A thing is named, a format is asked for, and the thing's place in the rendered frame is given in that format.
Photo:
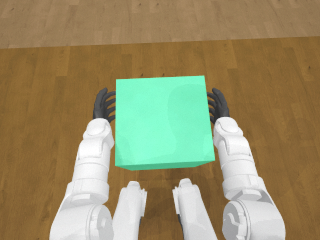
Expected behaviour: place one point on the left robot forearm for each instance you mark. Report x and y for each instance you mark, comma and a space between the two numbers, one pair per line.
90, 176

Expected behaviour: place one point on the robot left thigh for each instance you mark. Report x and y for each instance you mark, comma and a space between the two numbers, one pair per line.
130, 208

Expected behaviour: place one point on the left robot shin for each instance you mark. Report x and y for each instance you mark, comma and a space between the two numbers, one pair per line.
131, 183

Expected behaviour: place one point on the left robot hand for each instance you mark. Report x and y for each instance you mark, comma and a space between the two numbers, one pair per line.
100, 106

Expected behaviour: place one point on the right robot forearm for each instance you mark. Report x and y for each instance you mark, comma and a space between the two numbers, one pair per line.
241, 180

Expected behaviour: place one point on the robot left upper arm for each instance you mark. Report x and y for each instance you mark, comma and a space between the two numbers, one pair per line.
87, 222

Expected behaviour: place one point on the right robot hand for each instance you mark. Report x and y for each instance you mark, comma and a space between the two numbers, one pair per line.
219, 104

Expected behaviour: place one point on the carton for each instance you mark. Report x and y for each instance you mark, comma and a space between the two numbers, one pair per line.
162, 123

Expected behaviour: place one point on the robot right upper arm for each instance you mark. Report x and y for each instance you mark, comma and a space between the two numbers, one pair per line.
252, 220

